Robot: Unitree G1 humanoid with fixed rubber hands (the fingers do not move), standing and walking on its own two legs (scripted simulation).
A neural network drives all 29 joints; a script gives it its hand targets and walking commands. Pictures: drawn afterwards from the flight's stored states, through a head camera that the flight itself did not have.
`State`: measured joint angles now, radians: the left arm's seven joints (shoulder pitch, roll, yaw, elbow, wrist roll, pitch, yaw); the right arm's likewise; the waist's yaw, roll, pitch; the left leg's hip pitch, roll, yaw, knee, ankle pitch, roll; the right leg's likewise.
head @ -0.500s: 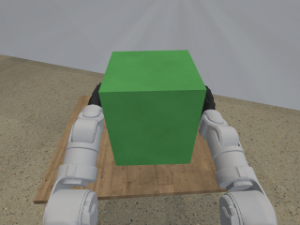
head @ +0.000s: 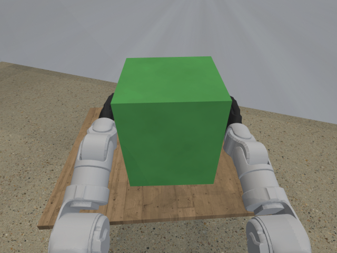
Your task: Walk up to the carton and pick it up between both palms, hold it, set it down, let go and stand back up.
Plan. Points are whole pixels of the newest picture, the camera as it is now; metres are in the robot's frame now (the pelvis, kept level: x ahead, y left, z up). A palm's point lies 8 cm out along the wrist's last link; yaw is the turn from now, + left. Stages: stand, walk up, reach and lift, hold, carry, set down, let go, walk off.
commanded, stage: hold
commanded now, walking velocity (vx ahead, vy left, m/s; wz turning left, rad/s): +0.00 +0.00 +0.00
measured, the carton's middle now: (170, 121) +0.37 +0.00 +0.18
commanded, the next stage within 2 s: set down in 1.72 s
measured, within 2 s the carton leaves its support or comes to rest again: neither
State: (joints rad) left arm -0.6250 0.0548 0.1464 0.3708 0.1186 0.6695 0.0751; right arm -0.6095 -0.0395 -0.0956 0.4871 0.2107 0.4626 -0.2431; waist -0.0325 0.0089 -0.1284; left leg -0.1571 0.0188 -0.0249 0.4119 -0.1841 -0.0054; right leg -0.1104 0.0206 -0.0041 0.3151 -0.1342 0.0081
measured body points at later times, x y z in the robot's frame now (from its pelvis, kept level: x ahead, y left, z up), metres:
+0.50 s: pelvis +0.00 +0.00 +0.00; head -0.08 +0.01 +0.44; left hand +0.37 +0.15 +0.19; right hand +0.37 -0.15 +0.18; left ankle +0.03 +0.12 -0.75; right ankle +0.03 -0.12 -0.75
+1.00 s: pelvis +0.00 +0.00 +0.00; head -0.08 +0.01 +0.44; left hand +0.37 +0.15 +0.19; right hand +0.37 -0.15 +0.18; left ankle +0.03 +0.12 -0.75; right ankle +0.03 -0.12 -0.75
